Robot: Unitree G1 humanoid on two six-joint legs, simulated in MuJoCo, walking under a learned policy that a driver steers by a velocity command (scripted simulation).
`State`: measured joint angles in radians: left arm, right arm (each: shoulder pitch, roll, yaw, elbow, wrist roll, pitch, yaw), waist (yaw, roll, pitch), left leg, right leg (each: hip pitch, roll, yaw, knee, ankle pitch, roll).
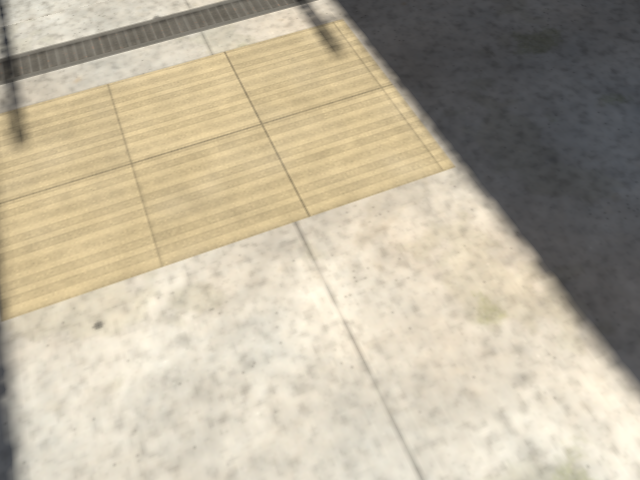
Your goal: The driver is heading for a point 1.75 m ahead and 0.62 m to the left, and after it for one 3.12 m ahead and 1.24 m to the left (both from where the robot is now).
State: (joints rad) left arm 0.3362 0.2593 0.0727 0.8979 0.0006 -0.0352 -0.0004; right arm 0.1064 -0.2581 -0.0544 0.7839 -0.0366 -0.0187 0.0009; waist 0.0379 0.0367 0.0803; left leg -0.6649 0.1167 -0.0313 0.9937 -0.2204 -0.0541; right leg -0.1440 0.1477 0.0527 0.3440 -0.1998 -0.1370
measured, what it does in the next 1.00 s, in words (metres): steps on the spot, turning left: left foot, then right foot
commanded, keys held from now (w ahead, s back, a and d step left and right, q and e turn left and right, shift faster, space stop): e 0.14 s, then q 0.86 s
